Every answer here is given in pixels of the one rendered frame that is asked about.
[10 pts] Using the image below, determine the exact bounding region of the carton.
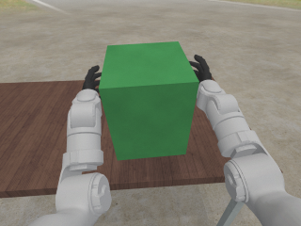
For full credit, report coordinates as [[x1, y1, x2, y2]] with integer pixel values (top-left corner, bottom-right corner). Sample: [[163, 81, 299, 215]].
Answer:
[[98, 41, 199, 161]]

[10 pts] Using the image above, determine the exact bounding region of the left robot forearm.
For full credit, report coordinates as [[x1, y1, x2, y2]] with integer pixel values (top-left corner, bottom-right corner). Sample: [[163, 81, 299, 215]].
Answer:
[[55, 89, 103, 211]]

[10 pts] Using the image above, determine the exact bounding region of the robot left upper arm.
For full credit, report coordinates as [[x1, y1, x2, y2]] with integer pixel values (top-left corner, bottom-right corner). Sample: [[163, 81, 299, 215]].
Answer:
[[27, 172, 112, 226]]

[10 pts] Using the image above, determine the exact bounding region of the table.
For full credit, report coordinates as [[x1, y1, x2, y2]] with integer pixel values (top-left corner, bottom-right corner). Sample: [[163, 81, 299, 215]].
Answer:
[[0, 76, 282, 226]]

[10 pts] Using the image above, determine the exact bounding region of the robot right hand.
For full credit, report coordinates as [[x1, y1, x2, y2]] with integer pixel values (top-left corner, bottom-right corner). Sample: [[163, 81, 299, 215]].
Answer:
[[189, 55, 212, 83]]

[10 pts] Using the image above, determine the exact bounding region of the right robot forearm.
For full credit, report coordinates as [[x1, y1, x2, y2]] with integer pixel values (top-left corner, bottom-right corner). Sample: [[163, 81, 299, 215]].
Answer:
[[196, 79, 285, 187]]

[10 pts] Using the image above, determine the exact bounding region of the robot right upper arm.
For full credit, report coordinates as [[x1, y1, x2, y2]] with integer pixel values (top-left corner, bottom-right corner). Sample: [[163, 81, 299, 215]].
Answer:
[[223, 153, 301, 226]]

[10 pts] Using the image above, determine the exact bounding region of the robot left hand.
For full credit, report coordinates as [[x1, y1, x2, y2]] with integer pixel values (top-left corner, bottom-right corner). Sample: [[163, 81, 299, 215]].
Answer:
[[82, 65, 102, 99]]

